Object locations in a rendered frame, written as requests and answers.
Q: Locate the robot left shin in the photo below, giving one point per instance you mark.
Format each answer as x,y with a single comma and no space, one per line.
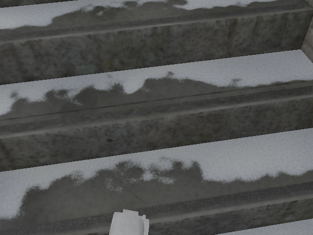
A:
113,217

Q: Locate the robot left thigh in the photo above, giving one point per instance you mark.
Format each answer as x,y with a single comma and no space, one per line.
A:
130,223

